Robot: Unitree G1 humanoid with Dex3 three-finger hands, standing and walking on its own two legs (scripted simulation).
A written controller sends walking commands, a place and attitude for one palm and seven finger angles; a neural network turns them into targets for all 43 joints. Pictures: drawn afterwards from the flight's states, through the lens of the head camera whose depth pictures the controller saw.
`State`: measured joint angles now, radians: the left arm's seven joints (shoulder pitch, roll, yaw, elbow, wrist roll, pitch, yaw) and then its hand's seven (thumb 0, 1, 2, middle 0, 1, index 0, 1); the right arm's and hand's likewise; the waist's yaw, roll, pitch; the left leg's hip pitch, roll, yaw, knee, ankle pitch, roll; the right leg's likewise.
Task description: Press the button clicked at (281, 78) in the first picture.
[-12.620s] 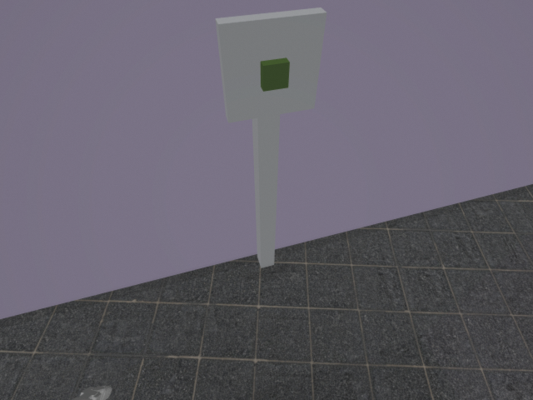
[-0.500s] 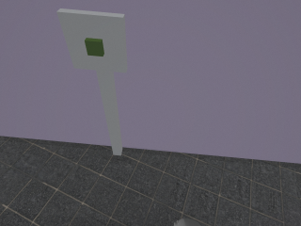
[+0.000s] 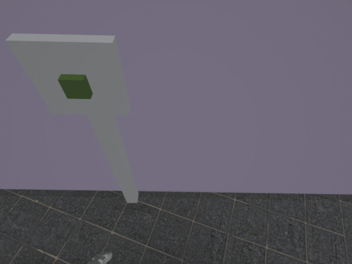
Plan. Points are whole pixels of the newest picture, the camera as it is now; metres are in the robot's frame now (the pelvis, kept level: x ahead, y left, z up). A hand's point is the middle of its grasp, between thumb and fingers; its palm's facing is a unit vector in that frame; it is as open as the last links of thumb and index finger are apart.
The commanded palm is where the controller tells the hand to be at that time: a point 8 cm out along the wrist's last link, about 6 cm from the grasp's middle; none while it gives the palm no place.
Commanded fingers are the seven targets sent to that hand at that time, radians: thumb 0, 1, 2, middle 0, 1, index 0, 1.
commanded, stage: come to a stop and stand still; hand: left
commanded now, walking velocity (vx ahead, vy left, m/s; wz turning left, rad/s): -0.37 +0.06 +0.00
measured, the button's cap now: (76, 86) +0.49 +0.26 +0.13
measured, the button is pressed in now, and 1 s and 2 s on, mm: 0 0 0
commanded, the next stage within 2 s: none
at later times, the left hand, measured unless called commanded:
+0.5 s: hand out of the picture +0.04 +0.28 -0.18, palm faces +0.02 -0.98 -0.19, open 7.4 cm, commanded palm none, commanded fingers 0.00 0.90 0.90 -0.20 -0.30 -0.20 -0.30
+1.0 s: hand out of the picture -0.10 +0.18 -0.13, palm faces +0.02 -0.97 -0.24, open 7.4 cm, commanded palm none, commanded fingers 0.00 0.90 0.90 -0.20 -0.30 -0.20 -0.30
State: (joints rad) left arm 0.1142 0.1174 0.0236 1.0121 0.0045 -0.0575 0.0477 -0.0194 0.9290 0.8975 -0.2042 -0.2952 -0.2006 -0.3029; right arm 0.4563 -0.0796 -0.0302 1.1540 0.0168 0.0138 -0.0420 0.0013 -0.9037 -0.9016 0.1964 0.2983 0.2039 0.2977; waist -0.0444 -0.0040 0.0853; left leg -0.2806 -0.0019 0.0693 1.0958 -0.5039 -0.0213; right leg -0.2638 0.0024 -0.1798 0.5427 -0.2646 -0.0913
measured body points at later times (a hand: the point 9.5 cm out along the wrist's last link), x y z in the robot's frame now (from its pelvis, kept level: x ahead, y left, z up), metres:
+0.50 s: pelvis +0.00 +0.08 +0.01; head +0.04 +0.14 +0.45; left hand +0.04 +0.34 -0.17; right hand +0.08 -0.16 -0.11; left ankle +0.04 +0.18 -0.73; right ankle -0.06 -0.09 -0.60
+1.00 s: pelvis -0.07 +0.01 +0.02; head -0.09 -0.04 +0.47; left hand -0.10 +0.23 -0.12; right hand -0.12 -0.22 -0.16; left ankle -0.03 +0.17 -0.65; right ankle -0.12 -0.07 -0.73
